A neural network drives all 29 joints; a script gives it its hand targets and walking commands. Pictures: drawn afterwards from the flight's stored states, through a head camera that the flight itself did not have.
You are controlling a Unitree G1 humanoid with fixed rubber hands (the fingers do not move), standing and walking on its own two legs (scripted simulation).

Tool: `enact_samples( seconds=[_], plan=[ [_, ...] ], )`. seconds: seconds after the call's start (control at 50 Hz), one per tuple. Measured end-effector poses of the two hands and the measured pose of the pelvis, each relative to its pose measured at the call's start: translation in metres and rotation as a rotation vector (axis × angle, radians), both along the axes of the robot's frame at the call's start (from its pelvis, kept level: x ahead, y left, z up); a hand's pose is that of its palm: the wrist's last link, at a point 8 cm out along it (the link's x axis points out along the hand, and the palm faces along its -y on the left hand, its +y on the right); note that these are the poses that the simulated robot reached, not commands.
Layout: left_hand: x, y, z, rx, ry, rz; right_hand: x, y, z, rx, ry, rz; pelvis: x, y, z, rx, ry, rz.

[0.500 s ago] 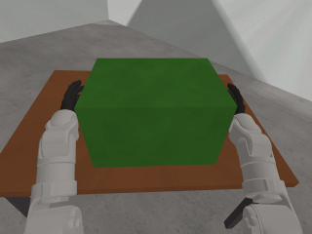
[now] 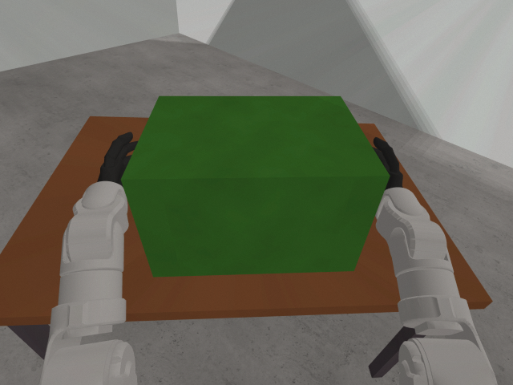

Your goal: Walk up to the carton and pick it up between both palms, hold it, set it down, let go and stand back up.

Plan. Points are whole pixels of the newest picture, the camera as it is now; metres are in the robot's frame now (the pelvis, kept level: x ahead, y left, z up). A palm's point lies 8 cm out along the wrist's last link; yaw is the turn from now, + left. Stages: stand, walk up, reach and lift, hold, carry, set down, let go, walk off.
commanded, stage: hold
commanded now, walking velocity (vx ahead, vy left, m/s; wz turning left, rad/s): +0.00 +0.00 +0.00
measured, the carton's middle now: (253, 180) +0.40 -0.01 +0.14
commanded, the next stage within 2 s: set down in 2.00 s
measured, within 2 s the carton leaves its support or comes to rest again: neither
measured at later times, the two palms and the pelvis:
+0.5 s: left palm (113, 185) +0.35 +0.20 +0.16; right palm (383, 187) +0.35 -0.21 +0.17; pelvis +0.00 +0.00 +0.00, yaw +0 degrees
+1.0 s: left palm (116, 185) +0.35 +0.20 +0.17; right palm (387, 190) +0.35 -0.21 +0.17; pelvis +0.00 +0.00 +0.00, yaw +0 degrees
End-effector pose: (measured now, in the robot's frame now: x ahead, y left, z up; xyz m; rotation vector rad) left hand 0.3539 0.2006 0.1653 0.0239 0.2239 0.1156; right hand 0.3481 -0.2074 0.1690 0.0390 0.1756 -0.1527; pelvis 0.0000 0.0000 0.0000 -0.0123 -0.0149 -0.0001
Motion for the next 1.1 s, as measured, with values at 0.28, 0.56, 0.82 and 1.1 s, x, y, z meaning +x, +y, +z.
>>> enact_samples(
  seconds=[0.28, 0.56, 0.82, 1.1],
  plan=[
    [0.0020, -0.0011, -0.0007, -0.004, 0.014, -0.002, 0.0003, -0.0012, -0.0025, -0.003, 0.014, -0.004, -0.0038, -0.0017, -0.0002, 0.001, 0.003, -0.001],
    [0.0009, 0.0014, -0.0010, 0.006, 0.004, 0.004, 0.0021, 0.0013, 0.0001, -0.006, 0.002, 0.002, -0.0032, -0.0012, -0.0001, 0.000, 0.004, 0.006],
    [0.0011, -0.0016, 0.0006, 0.003, 0.001, 0.002, 0.0008, -0.0018, -0.0004, -0.002, -0.001, -0.001, -0.0015, -0.0007, -0.0001, 0.000, 0.002, -0.001],
    [-0.0009, -0.0042, 0.0007, 0.008, 0.004, -0.006, -0.0016, -0.0040, -0.0022, 0.007, 0.001, -0.004, -0.0030, -0.0010, -0.0001, 0.001, 0.007, -0.002]
  ],
)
